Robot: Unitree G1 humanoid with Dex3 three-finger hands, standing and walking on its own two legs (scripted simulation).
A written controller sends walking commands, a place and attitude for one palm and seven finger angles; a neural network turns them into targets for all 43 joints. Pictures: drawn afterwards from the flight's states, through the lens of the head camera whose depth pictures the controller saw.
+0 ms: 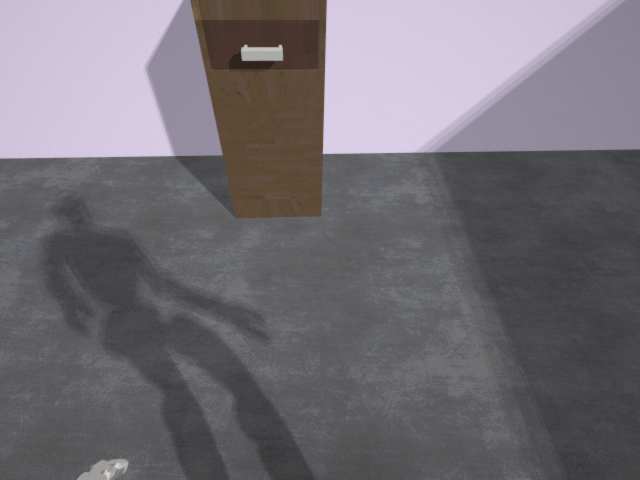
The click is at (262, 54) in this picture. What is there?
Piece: drawer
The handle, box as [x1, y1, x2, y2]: [241, 45, 282, 60]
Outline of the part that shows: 241,48 242,60 282,60 281,45 279,45 278,47 248,47 247,45 244,45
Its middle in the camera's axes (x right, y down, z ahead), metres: -0.18 -0.57 +1.17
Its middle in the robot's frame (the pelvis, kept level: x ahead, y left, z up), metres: +1.25 +0.24 -0.02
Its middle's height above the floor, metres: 0.75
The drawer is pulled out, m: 0.00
